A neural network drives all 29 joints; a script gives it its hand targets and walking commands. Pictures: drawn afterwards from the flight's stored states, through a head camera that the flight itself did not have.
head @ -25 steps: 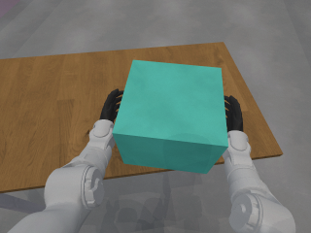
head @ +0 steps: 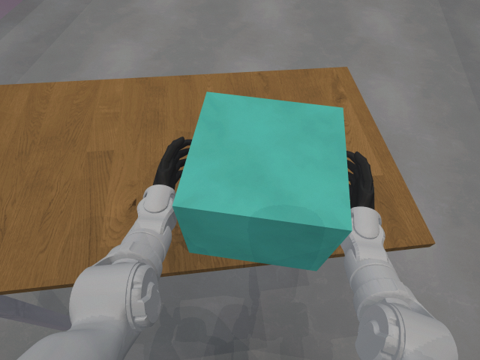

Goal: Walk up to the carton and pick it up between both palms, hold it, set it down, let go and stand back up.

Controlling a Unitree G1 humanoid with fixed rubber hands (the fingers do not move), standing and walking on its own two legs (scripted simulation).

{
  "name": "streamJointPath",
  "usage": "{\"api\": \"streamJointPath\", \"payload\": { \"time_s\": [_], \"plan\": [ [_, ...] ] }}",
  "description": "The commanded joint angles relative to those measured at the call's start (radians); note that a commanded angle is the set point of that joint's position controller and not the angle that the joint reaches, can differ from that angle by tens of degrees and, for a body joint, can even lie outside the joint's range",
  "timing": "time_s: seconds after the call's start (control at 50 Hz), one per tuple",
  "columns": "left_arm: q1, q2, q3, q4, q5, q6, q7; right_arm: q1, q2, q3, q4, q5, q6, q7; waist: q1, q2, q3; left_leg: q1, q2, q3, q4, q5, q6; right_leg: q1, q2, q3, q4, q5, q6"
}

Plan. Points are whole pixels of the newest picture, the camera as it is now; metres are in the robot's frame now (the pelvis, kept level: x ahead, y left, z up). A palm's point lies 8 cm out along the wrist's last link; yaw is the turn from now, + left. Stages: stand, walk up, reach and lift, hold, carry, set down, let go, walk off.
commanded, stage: reach and lift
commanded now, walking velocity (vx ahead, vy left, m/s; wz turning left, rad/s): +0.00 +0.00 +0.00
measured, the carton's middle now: (262, 183) +0.43 -0.03 +0.00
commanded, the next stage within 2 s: none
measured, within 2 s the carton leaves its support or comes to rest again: leaves its support in 0.52 s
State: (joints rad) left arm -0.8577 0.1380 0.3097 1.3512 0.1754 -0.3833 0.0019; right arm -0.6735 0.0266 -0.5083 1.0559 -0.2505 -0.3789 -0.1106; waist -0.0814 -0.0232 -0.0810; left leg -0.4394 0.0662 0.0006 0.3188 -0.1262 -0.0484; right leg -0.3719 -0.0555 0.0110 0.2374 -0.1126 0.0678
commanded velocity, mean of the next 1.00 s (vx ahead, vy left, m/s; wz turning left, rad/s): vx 0.00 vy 0.00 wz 0.00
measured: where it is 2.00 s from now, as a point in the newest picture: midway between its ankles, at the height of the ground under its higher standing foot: outside the picture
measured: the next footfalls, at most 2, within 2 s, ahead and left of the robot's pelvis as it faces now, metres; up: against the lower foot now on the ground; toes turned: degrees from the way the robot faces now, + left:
none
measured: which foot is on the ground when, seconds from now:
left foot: down 0.00-1.00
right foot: down 0.00-1.00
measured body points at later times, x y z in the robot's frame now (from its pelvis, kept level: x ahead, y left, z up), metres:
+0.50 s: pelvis +0.00 +0.00 +0.00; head +0.07 +0.01 +0.44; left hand +0.43 +0.14 +0.02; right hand +0.39 -0.20 +0.03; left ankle +0.00 +0.15 -0.75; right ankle -0.02 -0.16 -0.75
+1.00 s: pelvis -0.02 +0.01 -0.01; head +0.05 +0.02 +0.44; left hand +0.42 +0.14 +0.02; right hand +0.38 -0.19 +0.03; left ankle +0.00 +0.15 -0.75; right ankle -0.02 -0.16 -0.75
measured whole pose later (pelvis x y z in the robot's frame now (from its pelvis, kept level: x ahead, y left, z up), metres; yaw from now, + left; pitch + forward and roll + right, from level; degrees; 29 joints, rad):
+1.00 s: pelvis -0.02 +0.01 -0.01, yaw +0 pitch +20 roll -1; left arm -0.85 0.16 0.05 1.44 -0.04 -0.46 0.09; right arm -0.73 -0.07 -0.26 1.24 -0.06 -0.45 -0.15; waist -0.09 0.01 -0.23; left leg -0.61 0.07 0.00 0.38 -0.12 -0.04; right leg -0.53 -0.06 -0.01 0.28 -0.09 0.07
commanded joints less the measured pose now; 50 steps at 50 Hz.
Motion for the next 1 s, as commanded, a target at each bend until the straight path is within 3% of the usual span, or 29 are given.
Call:
{"api": "streamJointPath", "payload": {
  "time_s": [0.0,0.26,0.38,0.64,0.8,0.98],
  "plan": [
    [-0.492,-0.586,-0.162,-0.09,0.084,-0.061,-0.113,-0.499,0.545,0.326,-0.018,-0.109,-0.048,0.149,0.02,0.058,-0.538,0.272,-0.07,0.097,0.037,0.331,-0.017,0.252,0.068,-0.093,0.055,0.435,-0.046],
    [-0.534,-0.62,-0.221,-0.143,0.051,-0.113,-0.088,-0.567,0.539,0.371,-0.029,-0.097,-0.135,0.13,0.019,0.079,-0.644,0.28,-0.068,0.096,0.056,0.434,-0.033,0.276,0.077,-0.095,0.065,0.569,-0.052],
    [-0.585,-0.622,-0.253,-0.168,0.022,-0.157,-0.076,-0.625,0.537,0.397,-0.024,-0.087,-0.183,0.123,0.014,0.08,-0.702,0.244,-0.073,0.092,0.061,0.421,-0.03,0.288,0.078,-0.092,0.081,0.609,-0.05],
    [-0.69,-0.618,-0.305,-0.154,-0.029,-0.215,-0.071,-0.68,0.534,0.421,0.074,-0.075,-0.227,0.116,-0.014,0.064,-0.768,0.214,-0.083,0.09,0.062,0.288,-0.015,0.201,0.085,-0.099,0.092,0.468,-0.051],
    [-0.725,-0.647,-0.371,-0.176,-0.084,-0.209,-0.055,-0.743,0.533,0.486,0.044,-0.001,-0.205,0.115,-0.012,0.096,-0.806,0.236,-0.084,0.079,0.092,0.292,-0.018,0.138,0.098,-0.1,0.095,0.397,-0.058],
    [-0.781,-0.714,-0.478,-0.285,-0.172,-0.172,-0.026,-0.809,0.585,0.645,-0.099,0.138,-0.106,0.113,-0.014,0.111,-0.866,0.264,-0.088,0.047,0.137,0.33,-0.016,0.132,0.109,-0.08,0.119,0.389,-0.048]
  ]
}}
